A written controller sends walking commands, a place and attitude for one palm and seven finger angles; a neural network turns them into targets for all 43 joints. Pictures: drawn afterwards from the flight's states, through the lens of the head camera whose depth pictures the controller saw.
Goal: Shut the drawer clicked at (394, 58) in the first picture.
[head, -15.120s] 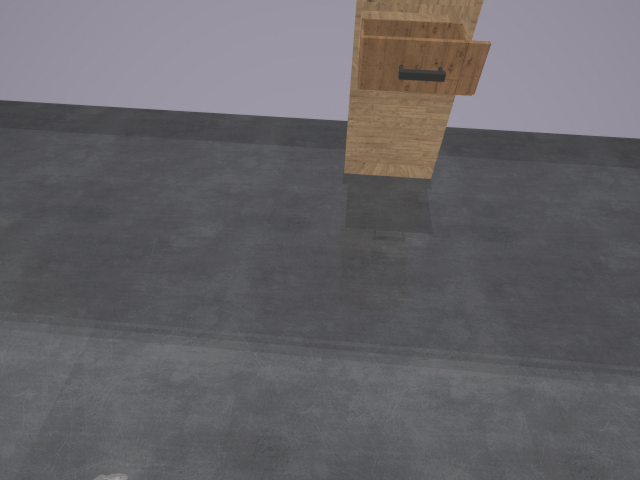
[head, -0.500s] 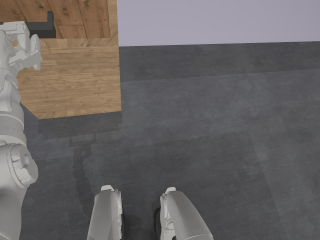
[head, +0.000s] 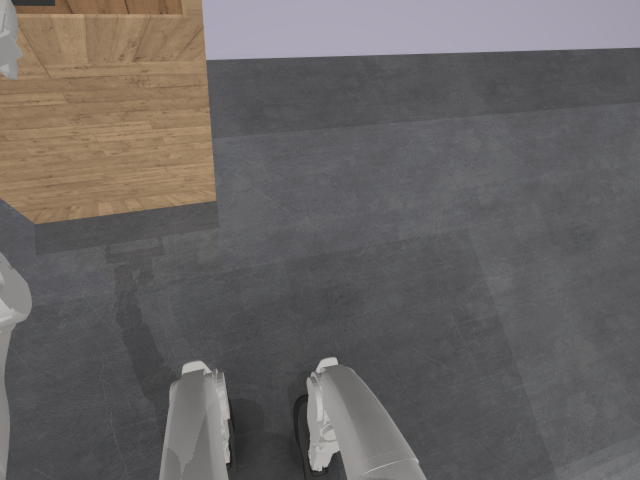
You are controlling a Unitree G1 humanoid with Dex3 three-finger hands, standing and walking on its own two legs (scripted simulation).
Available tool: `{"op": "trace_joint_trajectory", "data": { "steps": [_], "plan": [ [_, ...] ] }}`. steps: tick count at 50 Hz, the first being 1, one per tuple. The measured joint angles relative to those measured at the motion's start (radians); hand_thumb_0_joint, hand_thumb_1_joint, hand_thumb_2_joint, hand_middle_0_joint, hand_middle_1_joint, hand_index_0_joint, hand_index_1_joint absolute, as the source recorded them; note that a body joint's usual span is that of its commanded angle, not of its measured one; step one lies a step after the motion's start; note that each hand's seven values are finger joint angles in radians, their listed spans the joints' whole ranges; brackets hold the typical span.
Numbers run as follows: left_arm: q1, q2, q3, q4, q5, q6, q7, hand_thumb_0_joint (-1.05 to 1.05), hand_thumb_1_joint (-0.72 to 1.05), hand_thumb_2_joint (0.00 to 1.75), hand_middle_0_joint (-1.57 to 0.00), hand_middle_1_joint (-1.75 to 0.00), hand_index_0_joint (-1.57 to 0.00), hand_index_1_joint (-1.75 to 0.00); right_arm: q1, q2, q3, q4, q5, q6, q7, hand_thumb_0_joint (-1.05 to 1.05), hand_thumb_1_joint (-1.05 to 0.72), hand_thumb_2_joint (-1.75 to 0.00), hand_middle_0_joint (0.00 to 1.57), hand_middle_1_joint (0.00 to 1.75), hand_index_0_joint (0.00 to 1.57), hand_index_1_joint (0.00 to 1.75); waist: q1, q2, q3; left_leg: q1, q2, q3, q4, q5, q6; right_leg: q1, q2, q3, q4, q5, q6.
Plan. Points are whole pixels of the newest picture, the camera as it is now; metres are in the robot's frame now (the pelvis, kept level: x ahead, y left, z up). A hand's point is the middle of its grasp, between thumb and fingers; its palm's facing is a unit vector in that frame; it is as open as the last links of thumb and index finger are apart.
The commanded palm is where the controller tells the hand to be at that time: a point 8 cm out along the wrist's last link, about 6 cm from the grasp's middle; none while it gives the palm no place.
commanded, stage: push the drawer shut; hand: left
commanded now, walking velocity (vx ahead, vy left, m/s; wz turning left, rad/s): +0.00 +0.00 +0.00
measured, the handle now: out of the picture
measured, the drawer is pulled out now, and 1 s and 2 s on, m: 0.00 0.00 0.00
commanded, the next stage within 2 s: pull the fist back off the drawer in 0.20 s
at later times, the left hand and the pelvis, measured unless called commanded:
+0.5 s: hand out of the picture +0.57 +0.27 +0.07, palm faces +0.11 -0.99 -0.04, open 3.3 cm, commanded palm +0.60 +0.25 +0.07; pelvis -0.02 +0.00 -0.01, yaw +0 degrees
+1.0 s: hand (20, 38) +0.56 +0.25 +0.07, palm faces +0.14 -0.99 -0.03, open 3.1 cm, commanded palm +0.55 +0.26 +0.07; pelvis +0.01 +0.00 +0.01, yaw +0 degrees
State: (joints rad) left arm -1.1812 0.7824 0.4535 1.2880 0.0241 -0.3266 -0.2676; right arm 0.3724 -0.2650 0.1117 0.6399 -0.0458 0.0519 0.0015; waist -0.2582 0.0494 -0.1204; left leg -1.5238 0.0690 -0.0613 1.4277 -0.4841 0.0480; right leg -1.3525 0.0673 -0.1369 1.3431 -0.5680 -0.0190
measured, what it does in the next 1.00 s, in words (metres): stands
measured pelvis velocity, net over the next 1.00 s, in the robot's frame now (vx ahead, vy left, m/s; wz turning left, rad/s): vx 0.01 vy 0.00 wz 0.00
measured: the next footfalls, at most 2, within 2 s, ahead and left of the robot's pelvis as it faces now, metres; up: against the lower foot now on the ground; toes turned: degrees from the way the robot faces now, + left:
none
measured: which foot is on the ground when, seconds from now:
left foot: down 0.00-1.00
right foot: down 0.00-1.00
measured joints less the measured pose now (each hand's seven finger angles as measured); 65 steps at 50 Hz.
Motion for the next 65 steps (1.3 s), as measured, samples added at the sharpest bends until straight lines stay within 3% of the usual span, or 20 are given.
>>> {"op": "trace_joint_trajectory", "data": {
  "steps": [16,31,44,57,61,65],
  "plan": [
    [-0.089,0.064,-0.077,0.004,-0.002,0.054,-0.003,0.02,0.55,0.87,-1.4,-1.6,-1.41,-1.6,-0.029,-0.004,0.028,0.003,0.002,-0.046,-0.032,0.0,-0.91,-0.9,0.21,0.3,0.21,0.3,-0.027,-0.011,0.005,-0.061,-0.004,-0.021,0.021,0.023,-0.001,-0.051,-0.001,-0.021,0.016,0.018,-0.002],
    [-0.077,0.028,-0.072,-0.01,0.007,0.069,0.032,0.04,0.59,0.88,-1.4,-1.6,-1.4,-1.6,-0.005,0.004,0.023,0.003,-0.008,-0.061,-0.017,0.0,-0.91,-0.9,0.21,0.3,0.21,0.3,-0.021,-0.006,0.008,-0.042,-0.009,-0.016,0.0,0.032,0.003,-0.034,-0.005,-0.016,-0.003,0.028,0.003],
    [0.038,-0.049,-0.025,-0.084,-0.022,0.045,0.051,0.01,0.72,0.89,-1.4,-1.6,-1.4,-1.6,0.009,0.01,-0.005,0.001,-0.002,-0.034,0.012,0.0,-0.91,-0.9,0.21,0.3,0.21,0.3,0.006,-0.001,0.006,0.017,-0.001,0.0,-0.033,0.021,-0.002,0.015,0.001,0.002,-0.032,0.022,-0.001],
    [0.17,-0.122,0.024,-0.129,-0.052,-0.018,0.044,0.02,0.84,0.9,-1.4,-1.6,-1.4,-1.6,-0.022,0.004,-0.032,-0.008,0.011,-0.005,0.019,0.0,-0.91,-0.9,0.21,0.3,0.2,0.3,0.039,0.005,-0.004,0.105,0.008,0.023,-0.064,-0.016,-0.009,0.089,0.009,0.028,-0.058,-0.007,-0.005],
    [0.3,-0.173,0.043,-0.292,-0.09,-0.015,0.036,0.02,0.86,0.9,-1.4,-1.6,-1.4,-1.6,-0.028,0.011,-0.055,-0.025,0.029,0.017,0.026,0.0,-0.91,-0.9,0.2,0.3,0.2,0.3,0.061,0.004,-0.007,0.158,0.011,0.038,-0.096,-0.022,-0.013,0.134,0.011,0.044,-0.087,-0.009,-0.006],
    [0.487,-0.255,0.009,-0.482,-0.152,0.028,0.026,0.02,0.88,0.9,-1.39,-1.6,-1.39,-1.6,-0.029,0.021,-0.07,-0.037,0.06,0.031,0.03,0.0,-0.91,-0.9,0.2,0.3,0.2,0.3,0.103,0.002,-0.004,0.282,0.007,0.055,-0.188,-0.009,-0.014,0.251,0.009,0.062,-0.176,0.009,-0.004]
  ]
}}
